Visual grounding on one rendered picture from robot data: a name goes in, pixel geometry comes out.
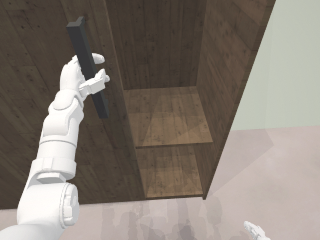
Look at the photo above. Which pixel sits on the robot left hand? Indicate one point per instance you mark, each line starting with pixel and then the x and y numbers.
pixel 73 79

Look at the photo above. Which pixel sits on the wardrobe door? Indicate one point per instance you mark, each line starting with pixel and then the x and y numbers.
pixel 34 47

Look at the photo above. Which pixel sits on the handle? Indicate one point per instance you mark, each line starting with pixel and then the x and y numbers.
pixel 85 58

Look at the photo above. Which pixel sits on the robot right hand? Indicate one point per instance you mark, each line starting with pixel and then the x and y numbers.
pixel 256 232

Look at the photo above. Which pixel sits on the robot left upper arm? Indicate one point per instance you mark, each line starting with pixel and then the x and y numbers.
pixel 46 210

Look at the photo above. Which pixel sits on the robot left forearm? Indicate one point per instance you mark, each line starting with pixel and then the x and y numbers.
pixel 55 161

